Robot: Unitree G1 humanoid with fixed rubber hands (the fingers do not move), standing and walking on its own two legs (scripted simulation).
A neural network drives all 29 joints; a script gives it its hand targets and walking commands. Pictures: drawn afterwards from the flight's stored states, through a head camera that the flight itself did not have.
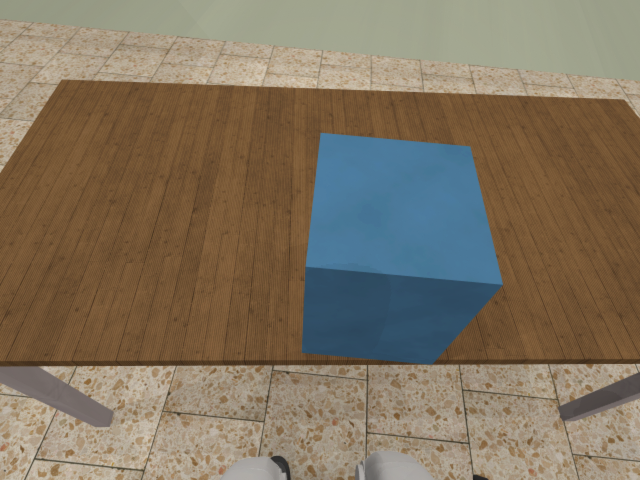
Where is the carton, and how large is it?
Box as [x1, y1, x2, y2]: [302, 133, 502, 364]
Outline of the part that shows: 321,133 305,267 302,352 431,364 502,284 470,147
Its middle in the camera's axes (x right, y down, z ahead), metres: +0.09 +0.03 +0.55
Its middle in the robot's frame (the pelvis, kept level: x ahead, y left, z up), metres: +0.39 -0.07 +0.01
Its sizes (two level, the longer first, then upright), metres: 0.210 0.200 0.250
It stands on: a table, 0.66 m high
